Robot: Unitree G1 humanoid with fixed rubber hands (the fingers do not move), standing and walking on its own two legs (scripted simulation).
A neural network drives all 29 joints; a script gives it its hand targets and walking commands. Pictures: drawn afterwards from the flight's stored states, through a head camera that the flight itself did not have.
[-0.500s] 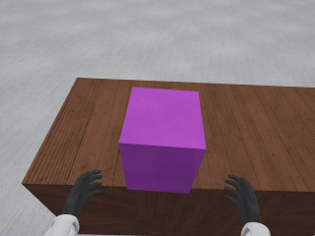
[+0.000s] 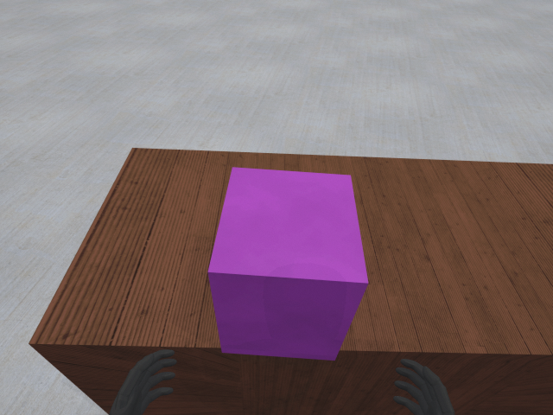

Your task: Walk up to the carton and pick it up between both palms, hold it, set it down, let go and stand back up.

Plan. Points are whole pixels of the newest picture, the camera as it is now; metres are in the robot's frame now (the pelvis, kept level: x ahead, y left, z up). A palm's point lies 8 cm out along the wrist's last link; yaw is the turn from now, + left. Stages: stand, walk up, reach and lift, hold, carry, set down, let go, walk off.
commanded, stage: set down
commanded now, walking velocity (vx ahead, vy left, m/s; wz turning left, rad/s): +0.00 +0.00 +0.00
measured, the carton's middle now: (284, 266) +0.38 +0.03 -0.01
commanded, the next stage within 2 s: let go in 1.66 s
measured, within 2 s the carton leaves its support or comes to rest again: neither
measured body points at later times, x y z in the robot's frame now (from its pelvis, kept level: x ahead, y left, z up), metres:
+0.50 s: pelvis +0.01 -0.01 +0.00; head +0.01 +0.02 +0.45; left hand +0.16 +0.22 -0.06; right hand +0.16 -0.20 -0.05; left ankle -0.04 +0.11 -0.75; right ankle -0.02 -0.13 -0.75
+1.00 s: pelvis -0.01 -0.01 +0.00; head +0.00 +0.01 +0.45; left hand +0.14 +0.22 -0.08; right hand +0.14 -0.22 -0.07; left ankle -0.04 +0.11 -0.75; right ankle -0.02 -0.13 -0.75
